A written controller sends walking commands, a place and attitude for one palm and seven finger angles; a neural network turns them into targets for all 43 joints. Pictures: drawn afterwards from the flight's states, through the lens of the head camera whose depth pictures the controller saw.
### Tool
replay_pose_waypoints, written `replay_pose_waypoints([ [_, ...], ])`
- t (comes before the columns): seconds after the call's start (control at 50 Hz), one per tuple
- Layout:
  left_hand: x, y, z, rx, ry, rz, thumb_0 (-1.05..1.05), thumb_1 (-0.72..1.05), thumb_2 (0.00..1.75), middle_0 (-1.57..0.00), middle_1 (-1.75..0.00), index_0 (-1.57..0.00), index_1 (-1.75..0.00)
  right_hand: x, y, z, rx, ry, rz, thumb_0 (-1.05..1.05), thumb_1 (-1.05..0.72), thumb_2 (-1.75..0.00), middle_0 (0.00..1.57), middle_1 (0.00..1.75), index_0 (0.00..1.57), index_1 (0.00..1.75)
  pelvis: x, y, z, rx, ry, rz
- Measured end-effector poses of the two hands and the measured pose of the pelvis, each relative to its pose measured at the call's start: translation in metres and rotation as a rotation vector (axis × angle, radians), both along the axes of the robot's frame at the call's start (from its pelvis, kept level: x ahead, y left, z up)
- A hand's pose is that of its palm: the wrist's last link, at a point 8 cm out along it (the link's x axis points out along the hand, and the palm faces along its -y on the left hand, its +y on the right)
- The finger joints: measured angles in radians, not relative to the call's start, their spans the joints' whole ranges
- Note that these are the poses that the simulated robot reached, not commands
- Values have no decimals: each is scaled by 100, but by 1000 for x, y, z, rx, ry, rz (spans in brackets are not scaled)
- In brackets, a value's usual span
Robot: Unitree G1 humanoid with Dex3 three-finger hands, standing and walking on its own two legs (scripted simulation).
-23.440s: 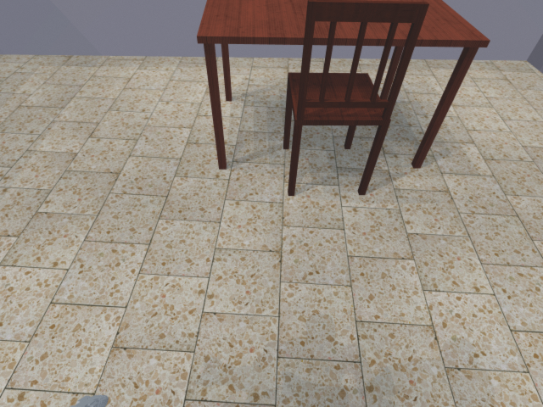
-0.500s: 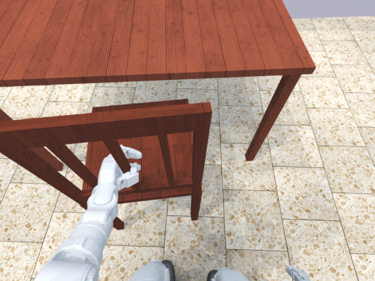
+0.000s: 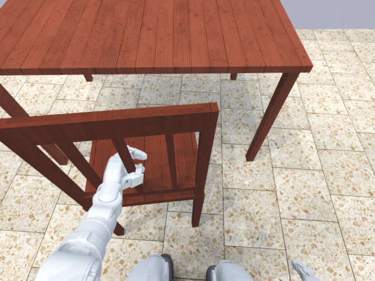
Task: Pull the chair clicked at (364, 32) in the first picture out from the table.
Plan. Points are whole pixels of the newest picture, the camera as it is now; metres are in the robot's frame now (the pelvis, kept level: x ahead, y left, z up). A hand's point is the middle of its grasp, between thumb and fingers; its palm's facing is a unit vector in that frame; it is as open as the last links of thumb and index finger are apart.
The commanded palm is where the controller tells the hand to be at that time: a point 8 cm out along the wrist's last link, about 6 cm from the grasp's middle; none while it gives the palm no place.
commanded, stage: step backward, pulling the chair out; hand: left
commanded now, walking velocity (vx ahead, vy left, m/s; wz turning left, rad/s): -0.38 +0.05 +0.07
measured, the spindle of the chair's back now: (130, 167) +0.37 +0.15 -0.05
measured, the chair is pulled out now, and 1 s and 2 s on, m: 0.18 0.29 0.48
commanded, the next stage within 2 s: none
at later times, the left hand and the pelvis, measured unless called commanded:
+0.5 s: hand (132, 189) +0.32 +0.14 -0.06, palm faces -0.08 -0.98 -0.18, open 5.0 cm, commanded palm +0.30 +0.20 -0.05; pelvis -0.04 +0.03 +0.01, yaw +1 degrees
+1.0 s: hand (122, 222) +0.24 +0.15 -0.06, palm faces -0.01 -0.98 -0.20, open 5.0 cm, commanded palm +0.22 +0.21 -0.05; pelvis -0.12 +0.02 +0.00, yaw +2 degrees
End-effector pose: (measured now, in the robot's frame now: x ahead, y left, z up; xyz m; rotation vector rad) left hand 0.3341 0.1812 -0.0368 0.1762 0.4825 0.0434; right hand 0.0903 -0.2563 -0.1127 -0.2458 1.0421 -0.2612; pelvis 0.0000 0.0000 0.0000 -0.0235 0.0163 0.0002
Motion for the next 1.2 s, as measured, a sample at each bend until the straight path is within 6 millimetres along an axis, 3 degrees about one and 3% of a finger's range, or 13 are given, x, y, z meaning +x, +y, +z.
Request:
replay_pose_waypoints([
  [0.14, -9, -1, 0, 18, -8, 36, 2, 72, 86, -39, -122, -50, -145, -7, 4, -10, 53, 8, 9, 1, -90, -90, 21, 30, 21, 30, -9, -7, -1, 20, 0, 7],
  [0.32, -16, 4, 1, -6, 18, -6, 3, 74, 83, -34, -124, -50, -145, -16, 5, 0, -23, 62, 34, 1, -90, -90, 21, 30, 21, 30, -19, 21, 5, 41, 50, 62],
  [0.44, -25, 11, 0, -9, 2, -78, 2, 74, 81, -32, -128, -50, -145, -23, 27, 9, -17, 47, 20, 1, -90, -90, 20, 30, 20, 30, -38, 35, 7, 43, 38, 29],
  [0.6, -46, 15, 0, 10, -20, -61, 1, 72, 84, -36, -128, -50, -145, -43, 52, -6, 92, 55, 16, 1, -90, -90, 21, 30, 21, 30, -53, 27, 4, 4, 29, 26],
  [0.76, -72, 20, 1, 3, -12, -65, 2, 73, 83, -35, -128, -50, -145, -78, 45, -1, 22, 67, -7, 1, -90, -90, 21, 30, 21, 30, -79, 40, 4, 24, 30, 16],
  [0.94, -104, 23, 1, 20, -15, -21, 2, 72, 84, -39, -127, -50, -145, -110, 32, -7, 52, 93, -7, 1, -90, -90, 21, 30, 21, 30, -106, 22, 4, 3, 23, 20],
  [1.06, -122, 23, 1, 16, -7, -22, 2, 73, 82, -38, -126, -50, -145, -132, 18, -1, -4, 72, -19, 1, -90, -90, 21, 30, 21, 30, -127, 30, 4, 11, 34, 37],
  [1.2, -147, 26, 2, 4, 0, -30, 2, 75, 81, -35, -128, -50, -145, -155, 25, 8, -6, 72, -2, 1, -90, -90, 20, 30, 20, 30, -147, 30, 7, -2, 24, 27],
])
